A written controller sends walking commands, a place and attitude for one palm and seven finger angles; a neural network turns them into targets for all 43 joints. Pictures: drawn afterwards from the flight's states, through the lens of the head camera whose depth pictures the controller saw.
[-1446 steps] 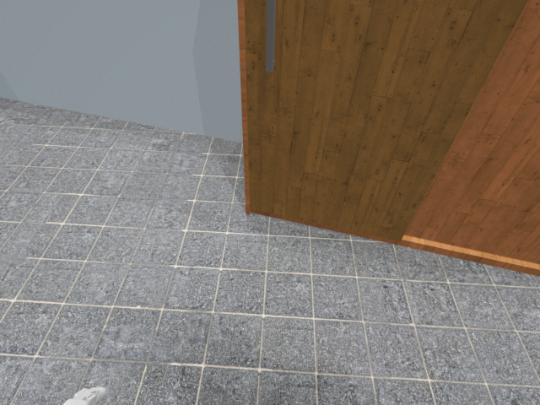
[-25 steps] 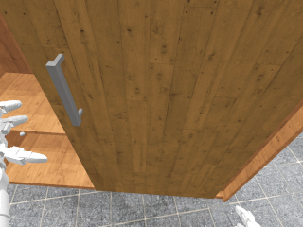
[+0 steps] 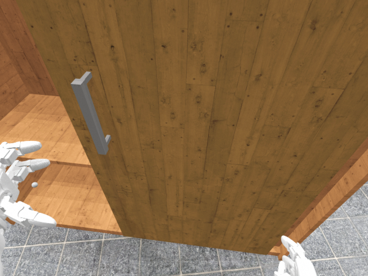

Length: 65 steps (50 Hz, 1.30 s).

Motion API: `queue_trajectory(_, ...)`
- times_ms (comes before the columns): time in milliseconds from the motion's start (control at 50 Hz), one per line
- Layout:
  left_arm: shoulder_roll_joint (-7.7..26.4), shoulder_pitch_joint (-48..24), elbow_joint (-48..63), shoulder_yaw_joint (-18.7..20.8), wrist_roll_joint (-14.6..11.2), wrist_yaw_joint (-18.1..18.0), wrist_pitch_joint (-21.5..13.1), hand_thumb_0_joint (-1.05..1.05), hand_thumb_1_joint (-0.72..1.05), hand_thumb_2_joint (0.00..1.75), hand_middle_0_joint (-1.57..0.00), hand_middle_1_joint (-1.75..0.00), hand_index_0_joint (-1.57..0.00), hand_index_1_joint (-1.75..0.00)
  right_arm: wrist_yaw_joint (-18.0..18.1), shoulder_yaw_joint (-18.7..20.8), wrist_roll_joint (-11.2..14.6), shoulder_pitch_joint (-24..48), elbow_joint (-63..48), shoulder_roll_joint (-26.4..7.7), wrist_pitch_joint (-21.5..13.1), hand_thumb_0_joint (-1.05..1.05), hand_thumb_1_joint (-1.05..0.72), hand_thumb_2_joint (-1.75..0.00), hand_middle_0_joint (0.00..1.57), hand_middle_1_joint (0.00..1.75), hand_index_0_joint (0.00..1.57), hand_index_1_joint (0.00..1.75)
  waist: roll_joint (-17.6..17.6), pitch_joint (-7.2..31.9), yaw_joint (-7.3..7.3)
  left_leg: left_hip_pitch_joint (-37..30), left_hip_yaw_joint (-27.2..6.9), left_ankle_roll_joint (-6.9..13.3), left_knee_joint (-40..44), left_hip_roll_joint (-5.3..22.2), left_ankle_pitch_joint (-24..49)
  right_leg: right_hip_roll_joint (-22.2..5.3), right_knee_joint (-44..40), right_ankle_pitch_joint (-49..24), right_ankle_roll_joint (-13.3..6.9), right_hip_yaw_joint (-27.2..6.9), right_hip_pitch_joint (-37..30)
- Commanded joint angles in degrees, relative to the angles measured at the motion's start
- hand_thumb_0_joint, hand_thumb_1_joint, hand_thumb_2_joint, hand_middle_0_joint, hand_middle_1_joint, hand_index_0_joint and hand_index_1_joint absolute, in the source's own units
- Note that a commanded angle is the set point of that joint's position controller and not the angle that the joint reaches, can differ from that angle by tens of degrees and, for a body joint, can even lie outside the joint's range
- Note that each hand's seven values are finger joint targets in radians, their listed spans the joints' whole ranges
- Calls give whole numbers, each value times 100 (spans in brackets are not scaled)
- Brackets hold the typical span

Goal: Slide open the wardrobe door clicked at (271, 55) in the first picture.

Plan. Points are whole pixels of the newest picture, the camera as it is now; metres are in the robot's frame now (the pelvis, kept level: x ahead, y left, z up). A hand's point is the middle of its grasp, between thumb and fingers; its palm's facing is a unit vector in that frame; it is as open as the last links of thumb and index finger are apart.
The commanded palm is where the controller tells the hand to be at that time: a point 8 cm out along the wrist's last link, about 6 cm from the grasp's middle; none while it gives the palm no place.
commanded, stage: draw the hand back to the body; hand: left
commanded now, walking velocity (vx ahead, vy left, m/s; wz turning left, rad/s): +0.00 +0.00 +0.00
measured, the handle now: (95, 116) +0.42 +0.26 +0.13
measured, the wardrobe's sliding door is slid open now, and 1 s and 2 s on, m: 0.63 0.63 0.63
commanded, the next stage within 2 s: step back with the hand held close in 1.46 s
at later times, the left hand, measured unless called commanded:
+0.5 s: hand (29, 196) +0.20 +0.30 +0.13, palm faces +0.32 -0.91 -0.27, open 14.2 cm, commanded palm +0.16 +0.33 +0.16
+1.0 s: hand (41, 177) +0.22 +0.27 +0.17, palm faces +0.42 -0.83 -0.37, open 9.6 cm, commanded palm +0.17 +0.30 +0.19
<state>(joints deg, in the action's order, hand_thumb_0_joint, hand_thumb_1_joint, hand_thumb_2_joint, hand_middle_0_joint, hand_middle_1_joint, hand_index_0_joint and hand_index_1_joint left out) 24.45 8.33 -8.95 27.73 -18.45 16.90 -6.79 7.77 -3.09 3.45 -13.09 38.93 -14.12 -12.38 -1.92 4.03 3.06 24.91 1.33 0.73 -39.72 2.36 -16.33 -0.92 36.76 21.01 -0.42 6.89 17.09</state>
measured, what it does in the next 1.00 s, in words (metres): stands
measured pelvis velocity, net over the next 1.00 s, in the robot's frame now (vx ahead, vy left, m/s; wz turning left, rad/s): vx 0.02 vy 0.01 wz -0.04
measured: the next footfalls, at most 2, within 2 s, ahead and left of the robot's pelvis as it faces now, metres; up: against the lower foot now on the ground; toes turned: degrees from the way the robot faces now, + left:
none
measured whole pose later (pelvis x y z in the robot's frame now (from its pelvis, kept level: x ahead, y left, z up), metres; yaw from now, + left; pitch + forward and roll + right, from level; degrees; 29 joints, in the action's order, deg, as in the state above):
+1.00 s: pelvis +0.02 +0.01 +0.02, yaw -2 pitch -4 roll +0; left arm 20.4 27.9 22.7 18.6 -4.6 -6.7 -3.9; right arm 4.0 -1.4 0.6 -12.2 37.2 -12.8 -9.3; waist -2.1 0.7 3.8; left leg 9.2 4.6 1.2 -26.7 0.9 -13.2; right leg -1.8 24.8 17.2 0.6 3.9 3.1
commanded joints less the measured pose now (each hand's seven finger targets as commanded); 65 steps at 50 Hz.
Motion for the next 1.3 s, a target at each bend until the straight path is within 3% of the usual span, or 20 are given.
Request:
queue_trajectory(0,1904,-1158,1287,645,-462,918,-305,0,-55,20,-25,-115,-25,-115,149,269,39,578,-977,-854,-603,0,-90,-90,20,30,20,30,-473,781,-143,-1156,-308,143,614,-157,856,114,-773,-1337,-51,-520,144)
queue_trajectory(60,2139,-774,987,1004,-708,1399,-164,0,-55,20,-25,-115,-25,-115,80,261,54,580,-1017,-918,-733,0,-90,-90,20,30,20,30,-286,578,-63,-1064,-329,152,575,-166,996,86,-841,-1564,-3,-611,56)
queue_trajectory(100,2103,-573,930,1122,-834,1467,-45,0,-55,20,-25,-115,-25,-115,16,285,76,548,-1103,-895,-777,0,-90,-90,20,30,20,30,-208,438,-21,-940,-323,124,610,-175,933,76,-865,-1449,27,-620,115)
queue_trajectory(160,2002,-174,805,1260,-897,1319,147,0,-55,20,-25,-115,-25,-115,-66,319,89,571,-1210,-901,-795,0,-90,-90,20,30,20,30,-99,235,73,-786,-310,87,601,-146,712,18,-979,-1024,56,-755,200)
queue_trajectory(260,1542,-220,1779,731,-800,1075,179,0,-55,20,-25,-115,-25,-115,-116,317,104,606,-1338,-866,-961,0,-90,-90,20,30,20,30,-342,258,-6,-1027,-308,118,717,-123,457,79,-1021,-608,27,-614,346)
queue_trajectory(320,1574,-374,2402,643,-713,932,80,0,-44,25,-25,-109,-25,-109,-79,334,88,557,-1316,-874,-1108,0,-90,-90,20,30,20,30,-502,407,-65,-1279,-378,143,823,-113,351,113,-1011,-548,7,-526,385)
queue_trajectory(360,1751,-337,2461,828,-633,795,46,0,-37,29,-24,-104,-24,-104,-46,305,62,582,-1216,-891,-1155,0,-90,-90,20,30,20,30,-337,290,-25,-1217,-403,143,879,-95,278,127,-1054,-460,-7,-502,338)
queue_trajectory(380,2309,-428,2873,884,535,-534,-78,0,-33,31,-24,-102,-24,-102,-113,369,-172,518,-1097,-843,-962,0,-90,-90,20,30,20,30,-385,-134,216,-952,-396,110,1016,-143,109,40,-1470,-312,-82,-640,273)
queue_trajectory(400,1338,322,2750,342,640,-1073,-17,0,-30,32,-24,-100,-24,-100,-143,344,-174,599,-1185,-753,-928,0,-90,-90,20,30,20,30,-238,-323,53,-1028,-361,48,1180,-87,-104,-36,-1526,-186,-79,-546,326)
queue_trajectory(420,898,682,2705,70,684,-1341,76,0,-26,34,-24,-98,-24,-98,-146,333,-146,630,-1207,-735,-878,0,-90,-90,20,30,20,30,-162,-488,29,-974,-413,4,1277,-61,-393,-31,-1426,-102,-70,-499,353)
queue_trajectory(480,1104,621,3570,143,1055,-2003,-70,0,-15,39,-24,-92,-24,-92,-143,383,-184,654,-1118,-728,-662,0,-90,-90,20,30,20,30,-783,-80,71,-1277,-388,7,1479,-28,-554,-72,-1391,-187,-114,-536,-3)
queue_trajectory(540,960,642,3906,-51,1246,-2334,-160,0,-4,44,-23,-85,-23,-85,-155,361,-228,698,-1089,-664,-609,0,-90,-90,20,30,20,30,-794,-31,43,-1409,-460,2,1694,4,-624,-70,-1334,-276,-114,-497,-173)
queue_trajectory(560,1006,696,3875,3,1299,-2412,-162,0,-1,46,-23,-83,-23,-83,-134,377,-251,702,-1030,-696,-584,0,-90,-90,20,30,20,30,-527,-55,47,-1472,-453,36,1709,31,-493,-54,-1392,-355,-110,-488,-214)
queue_trajectory(680,538,874,3815,-427,1427,-2517,-127,0,21,57,-22,-70,-22,-70,-185,394,-270,763,-993,-645,-369,0,-90,-90,20,30,20,30,-250,-165,13,-1741,-421,27,1842,82,191,-39,-1394,-749,-95,-439,-406)
queue_trajectory(860,738,1377,4213,-158,1419,-2457,-125,0,54,73,-21,-51,-21,-51,-280,410,-306,891,-1093,-594,-67,0,-90,-90,20,30,20,30,-104,-108,159,-1985,-258,-3,1804,67,1224,-30,-1550,-1360,-102,-428,-793)
queue_trajectory(980,676,1569,4555,-193,1410,-2442,-123,0,75,83,-21,-38,-21,-38,-310,408,-314,855,-1157,-521,9,0,-90,-90,20,30,20,30,-468,-49,146,-2107,-152,-1,1697,38,1662,-42,-1588,-1790,-95,-443,-885)
queue_trajectory(1060,632,1579,4629,-232,1386,-2422,-118,0,90,90,-20,-30,-20,-30,-303,430,-314,896,-1166,-528,55,0,-90,-90,20,30,20,30,-193,-129,129,-2141,-76,44,1670,16,1639,-39,-1672,-1903,-64,-442,-850)
queue_trajectory(1160,601,1673,4304,-199,1354,-2387,-86,0,90,90,-20,-30,-20,-30,-258,474,-299,932,-1168,-527,191,0,-90,-90,20,30,20,30,222,-292,133,-2095,8,97,1675,-3,1493,-43,-1756,-1927,-20,-459,-790)
queue_trajectory(1180,580,1653,4357,-221,1356,-2381,-94,0,90,90,-20,-30,-20,-30,-265,472,-294,919,-1188,-518,207,0,-90,-90,20,30,20,30,10,-221,127,-2125,21,100,1648,-6,1506,-64,-1729,-1962,-18,-484,-796)
queue_trajectory(1280,661,1544,4571,-215,1367,-2399,-147,0,90,90,-20,-30,-20,-30,-241,459,-319,957,-1173,-480,183,0,-90,-90,20,30,20,30,-175,-102,130,-2222,52,120,1636,-53,1458,-81,-1795,-1974,-7,-511,-832)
